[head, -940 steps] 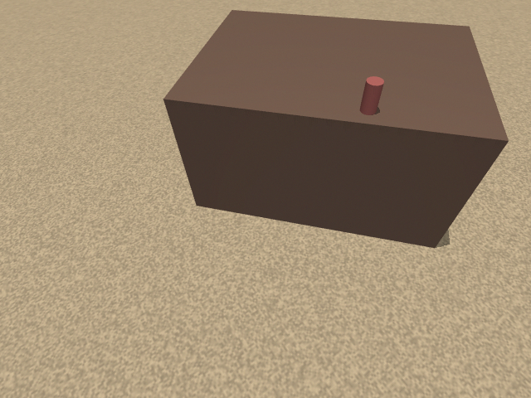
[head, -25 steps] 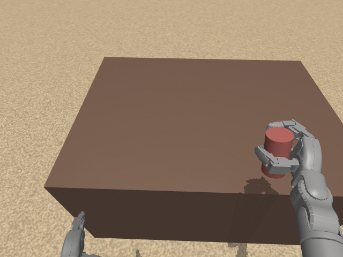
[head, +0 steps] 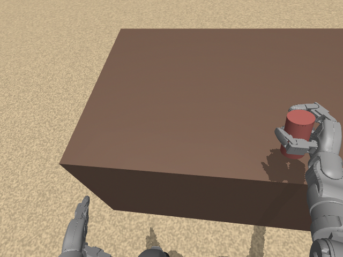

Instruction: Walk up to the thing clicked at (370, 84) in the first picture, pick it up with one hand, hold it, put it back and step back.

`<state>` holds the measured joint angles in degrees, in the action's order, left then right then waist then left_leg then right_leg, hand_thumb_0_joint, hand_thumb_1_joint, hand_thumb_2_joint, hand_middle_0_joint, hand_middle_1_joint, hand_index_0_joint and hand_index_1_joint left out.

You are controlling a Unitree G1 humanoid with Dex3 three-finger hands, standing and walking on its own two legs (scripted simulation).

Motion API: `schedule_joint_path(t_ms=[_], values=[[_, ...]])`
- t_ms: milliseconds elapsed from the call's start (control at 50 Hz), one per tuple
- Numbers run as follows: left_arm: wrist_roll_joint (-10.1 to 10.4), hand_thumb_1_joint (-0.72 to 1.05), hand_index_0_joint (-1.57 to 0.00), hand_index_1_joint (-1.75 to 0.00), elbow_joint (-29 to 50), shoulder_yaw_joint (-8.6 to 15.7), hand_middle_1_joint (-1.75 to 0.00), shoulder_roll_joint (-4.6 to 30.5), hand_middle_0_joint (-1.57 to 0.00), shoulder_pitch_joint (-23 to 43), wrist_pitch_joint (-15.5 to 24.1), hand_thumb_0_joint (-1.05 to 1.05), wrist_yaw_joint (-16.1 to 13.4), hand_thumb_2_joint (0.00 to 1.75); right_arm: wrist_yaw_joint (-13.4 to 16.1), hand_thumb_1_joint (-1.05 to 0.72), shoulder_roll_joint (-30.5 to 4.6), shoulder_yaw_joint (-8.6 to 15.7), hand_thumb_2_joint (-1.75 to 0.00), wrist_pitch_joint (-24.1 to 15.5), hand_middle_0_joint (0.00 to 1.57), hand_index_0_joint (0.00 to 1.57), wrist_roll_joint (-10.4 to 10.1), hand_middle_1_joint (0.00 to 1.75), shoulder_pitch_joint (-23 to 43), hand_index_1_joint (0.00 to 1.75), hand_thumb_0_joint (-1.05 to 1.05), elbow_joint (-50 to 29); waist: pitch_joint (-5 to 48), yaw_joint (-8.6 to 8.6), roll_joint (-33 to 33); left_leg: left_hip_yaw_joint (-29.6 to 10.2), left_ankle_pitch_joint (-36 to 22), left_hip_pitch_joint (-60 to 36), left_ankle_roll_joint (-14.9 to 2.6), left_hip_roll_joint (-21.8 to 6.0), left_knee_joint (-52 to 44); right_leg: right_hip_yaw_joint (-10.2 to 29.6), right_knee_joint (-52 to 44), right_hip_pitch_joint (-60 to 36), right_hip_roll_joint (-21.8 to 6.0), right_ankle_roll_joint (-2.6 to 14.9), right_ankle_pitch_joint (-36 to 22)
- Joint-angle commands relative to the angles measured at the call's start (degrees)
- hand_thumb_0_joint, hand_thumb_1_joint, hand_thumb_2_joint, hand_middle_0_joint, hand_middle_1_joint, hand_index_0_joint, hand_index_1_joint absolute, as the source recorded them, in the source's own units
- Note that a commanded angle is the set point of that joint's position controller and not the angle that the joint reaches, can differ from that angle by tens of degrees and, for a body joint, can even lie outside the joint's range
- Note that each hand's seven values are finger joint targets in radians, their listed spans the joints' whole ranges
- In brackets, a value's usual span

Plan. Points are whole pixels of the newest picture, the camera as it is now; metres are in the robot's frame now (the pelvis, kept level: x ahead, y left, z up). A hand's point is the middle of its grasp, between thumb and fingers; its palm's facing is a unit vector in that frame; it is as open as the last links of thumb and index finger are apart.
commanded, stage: crouch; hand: right
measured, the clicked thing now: (296, 135) +0.40 -0.22 +0.03
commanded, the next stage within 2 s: lower in 0.36 s
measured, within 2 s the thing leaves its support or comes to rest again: neither
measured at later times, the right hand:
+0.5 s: hand (296, 130) +0.43 -0.23 +0.01, palm faces +0.23 +0.97 +0.02, open 8.5 cm
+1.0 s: hand (286, 139) +0.44 -0.24 -0.05, palm faces +0.24 +0.97 +0.02, open 8.5 cm
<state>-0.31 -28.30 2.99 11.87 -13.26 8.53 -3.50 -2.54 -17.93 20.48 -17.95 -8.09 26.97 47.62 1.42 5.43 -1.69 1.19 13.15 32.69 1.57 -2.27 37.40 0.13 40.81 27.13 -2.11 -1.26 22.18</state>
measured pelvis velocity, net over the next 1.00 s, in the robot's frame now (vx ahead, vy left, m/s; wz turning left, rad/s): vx -0.02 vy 0.00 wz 0.00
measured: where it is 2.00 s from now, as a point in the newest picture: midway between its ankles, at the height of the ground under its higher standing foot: outside the picture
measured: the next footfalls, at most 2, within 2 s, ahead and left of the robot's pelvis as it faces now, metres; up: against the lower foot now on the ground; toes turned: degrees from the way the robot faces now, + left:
none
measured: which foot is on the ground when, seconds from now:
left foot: down 0.00-1.00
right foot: down 0.00-1.00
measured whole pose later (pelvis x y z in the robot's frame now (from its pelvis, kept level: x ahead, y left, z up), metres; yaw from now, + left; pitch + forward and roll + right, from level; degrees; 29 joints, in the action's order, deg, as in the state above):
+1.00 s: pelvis -0.02 +0.00 -0.07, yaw +0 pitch +20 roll +2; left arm -3.2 -5.6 2.3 14.0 -21.7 7.0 -0.5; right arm -5.9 -26.1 29.3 -26.3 -3.4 38.5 62.4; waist 6.2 11.1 -2.6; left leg 1.7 19.9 59.5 1.7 -2.0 59.3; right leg 1.9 65.7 55.0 -2.6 -1.2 31.0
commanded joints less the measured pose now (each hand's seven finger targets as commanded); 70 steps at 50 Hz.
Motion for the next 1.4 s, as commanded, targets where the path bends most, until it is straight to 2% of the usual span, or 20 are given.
schedule_joint_path(t_ms=[0,140,200,240,320,380,420,460,480,560,600,700,760,800,1000,1080,1200,1280,1320,1380], values=[[-0.17,-0.55,-0.06,-0.05,9.91,6.39,-0.06,11.25,-0.06,-2.04,3.13,0.00,-0.82,0.05,-1.34,-0.32,-14.85,2.81,-1.34,-6.93,1.32,1.36,-1.02,1.45,25.08,1.45,0.00,-12.57,23.56,1.26,5.28,0.54,-13.27,-11.89,-1.35,1.38,0.14,-0.46,-2.95,-3.87,1.61,0.80,-17.42],[-0.24,-0.55,-0.06,-0.06,13.07,2.60,-0.06,6.93,-0.06,-2.23,3.14,0.00,0.21,0.06,-2.68,-0.33,-14.39,2.32,-1.31,-8.72,1.29,1.33,-0.31,1.41,28.98,1.41,0.00,-10.18,27.50,0.50,8.78,0.49,-13.33,-8.41,-1.69,1.58,4.02,0.14,1.16,-1.91,1.37,0.04,-21.79],[-0.59,-0.56,-0.06,-0.06,14.50,4.97,-0.06,10.35,-0.06,-2.79,2.86,0.00,0.21,0.06,-3.06,-0.36,-16.29,4.09,-1.33,-8.50,1.31,1.35,0.00,1.43,27.60,1.43,0.00,-5.91,28.28,1.29,8.31,0.41,-14.31,-6.36,-1.86,1.73,5.70,0.51,2.91,-1.22,1.27,-0.15,-24.67],[-0.53,-0.56,-0.06,-0.06,18.10,4.92,-0.05,10.73,-0.06,-2.12,2.82,0.00,0.26,0.06,-3.00,-0.36,-17.45,4.85,-1.34,-8.89,1.32,1.36,0.20,1.44,30.64,1.44,0.00,-8.45,31.53,1.18,6.32,0.29,-14.46,-8.65,-1.73,1.62,6.11,0.46,3.19,0.37,1.48,0.20,-22.24],[-0.46,-0.55,-0.06,-0.06,17.24,4.43,-0.06,9.62,-0.06,-5.62,2.05,0.00,0.74,0.06,-3.25,-0.38,-16.87,4.84,-1.35,-8.78,1.33,1.36,0.44,1.45,28.88,1.45,0.00,-3.42,26.20,1.30,7.04,0.60,-10.29,-4.88,-1.74,1.79,6.74,0.48,3.48,3.58,1.51,0.22,-18.05],[-0.68,-0.55,-0.06,-0.06,21.33,4.47,-0.06,10.12,-0.06,-4.85,2.20,0.00,0.82,0.05,-3.19,-0.36,-18.39,5.62,-1.33,-9.16,1.31,1.35,0.83,1.43,32.31,1.43,0.00,-4.80,29.93,1.99,6.56,0.26,-10.93,-5.23,-1.61,1.65,7.64,0.27,4.82,3.79,1.65,0.63,-16.74],[-0.83,-0.55,-0.06,-0.05,19.00,6.57,-0.05,11.41,-0.06,-7.44,1.82,0.00,0.75,0.05,-3.34,-0.36,-19.71,6.11,-1.32,-9.15,1.30,1.34,1.21,1.42,32.62,1.42,0.00,-4.71,27.16,1.96,8.20,0.33,-8.81,-1.97,-1.73,1.68,8.23,0.47,4.83,5.21,1.63,0.48,-15.02],[-0.91,-0.55,-0.06,-0.06,21.44,3.44,-0.05,8.71,-0.06,-4.96,2.08,0.00,1.16,0.06,-3.62,-0.38,-17.07,4.88,-1.32,-9.24,1.30,1.34,1.02,1.42,33.16,1.42,0.00,-3.21,25.81,2.09,7.29,0.63,-5.54,-0.27,-1.63,1.82,8.25,0.93,4.95,6.44,1.31,0.60,-11.59],[-0.88,-0.56,-0.05,-0.06,22.38,4.47,-0.05,9.46,-0.06,-4.76,2.25,0.00,0.98,0.06,-3.47,-0.35,-19.22,6.03,-1.33,-9.55,1.30,1.34,1.34,1.43,35.10,1.43,0.00,-4.96,28.62,1.82,7.96,0.04,-6.11,-1.05,-1.64,1.58,8.81,0.55,5.67,6.74,1.57,0.74,-11.07],[-1.32,-0.56,-0.05,-0.05,24.33,3.80,-0.05,9.61,-0.06,-5.49,2.24,0.00,1.16,0.06,-4.15,-0.35,-17.99,5.37,-1.35,-10.33,1.31,1.35,1.75,1.45,34.60,1.45,0.00,-1.48,30.88,2.84,8.55,0.47,-8.13,1.00,-1.81,1.98,11.59,1.19,8.05,6.82,1.16,0.29,-15.88],[-1.32,-0.56,-0.05,-0.06,28.13,5.85,-0.05,12.00,-0.06,-6.23,2.19,0.00,1.09,0.06,-4.10,-0.38,-19.90,6.71,-1.35,-10.81,1.32,1.36,1.90,1.45,35.03,1.45,0.00,-1.43,33.20,3.69,6.71,0.62,-8.31,0.49,-1.69,2.06,12.32,1.40,9.13,7.32,1.22,0.50,-15.65],[-2.07,-0.55,-0.05,-0.06,25.43,4.82,-0.05,10.43,-0.06,-10.20,1.67,0.00,1.61,0.06,-4.00,-0.40,-20.23,7.44,-1.36,-12.01,1.34,1.37,2.34,1.46,34.82,1.46,0.00,2.81,27.79,3.86,9.20,0.74,-3.75,6.50,-1.88,2.19,13.97,1.32,10.73,12.10,1.20,0.41,-11.11],[-2.31,-0.55,-0.05,-0.05,29.18,3.72,-0.05,9.48,-0.06,-9.88,2.04,0.00,1.79,0.06,-3.94,-0.39,-21.73,7.94,-1.36,-13.11,1.33,1.37,2.97,1.46,37.14,1.46,0.00,-0.90,33.43,3.76,10.70,0.06,-5.60,4.31,-1.77,1.93,15.45,0.56,12.57,12.50,1.50,0.63,-10.35],[-2.35,-0.54,-0.06,-0.05,31.70,6.31,-0.05,12.52,-0.06,-9.55,2.02,0.00,1.53,0.05,-3.82,-0.41,-24.28,10.04,-1.36,-13.41,1.34,1.38,2.90,1.46,36.03,1.46,0.00,-1.06,34.35,4.18,9.25,0.24,-6.24,3.55,-1.70,2.01,15.87,0.90,13.38,13.43,1.52,0.64,-10.77],[-2.76,-0.55,-0.05,-0.05,34.07,3.51,-0.05,10.00,-0.06,-10.83,1.51,0.00,2.09,0.06,-4.08,-0.41,-21.72,9.29,-1.35,-13.95,1.34,1.37,3.58,1.46,34.92,1.46,0.00,1.12,34.12,4.45,12.20,0.94,-3.98,8.08,-2.13,2.31,18.94,1.56,15.53,16.05,0.92,0.22,-10.59],[-2.93,-0.55,-0.05,-0.05,35.92,6.11,-0.05,12.33,-0.06,-11.90,1.24,0.00,1.96,0.06,-4.05,-0.40,-23.77,10.63,-1.36,-14.30,1.34,1.38,3.60,1.46,34.58,1.46,0.00,0.66,34.50,5.88,11.31,0.81,-5.06,6.73,-1.97,2.21,19.24,1.20,16.65,17.78,1.06,0.59,-9.36],[-3.17,-0.55,-0.05,-0.05,35.94,4.55,-0.05,10.70,-0.05,-12.48,1.00,0.00,2.43,0.06,-3.99,-0.42,-22.10,10.47,-1.33,-14.69,1.33,1.36,3.68,1.44,32.60,1.44,0.00,2.07,32.10,5.79,11.53,0.91,-2.08,9.93,-2.20,2.22,20.27,1.48,17.27,20.52,0.91,0.70,-6.62],[-3.22,-0.56,-0.05,-0.05,40.59,6.42,-0.05,12.49,-0.05,-12.10,0.99,0.00,2.30,0.07,-4.05,-0.40,-22.52,10.43,-1.34,-15.30,1.34,1.37,4.18,1.45,33.05,1.45,0.00,-0.34,37.42,6.43,11.90,1.13,-6.92,8.07,-2.24,2.38,21.67,1.52,19.00,17.19,0.96,0.42,-12.66],[-3.45,-0.56,-0.05,-0.05,36.31,5.93,-0.05,11.91,-0.05,-14.41,0.39,0.00,2.45,0.06,-4.16,-0.41,-22.46,10.84,-1.33,-15.32,1.33,1.36,3.96,1.44,32.78,1.44,0.00,0.41,33.87,5.71,13.64,1.35,-6.22,10.84,-2.53,2.49,22.27,1.68,18.80,18.20,0.95,0.01,-13.69],[-3.43,-0.56,-0.05,-0.05,39.56,7.04,-0.04,12.79,-0.05,-13.39,0.39,0.00,2.47,0.06,-4.00,-0.42,-22.22,11.23,-1.33,-15.65,1.34,1.37,4.12,1.44,32.59,1.44,0.00,0.21,36.62,6.30,13.15,1.47,-7.07,11.07,-2.56,2.57,22.79,1.94,19.83,16.37,0.64,-0.02,-15.93]])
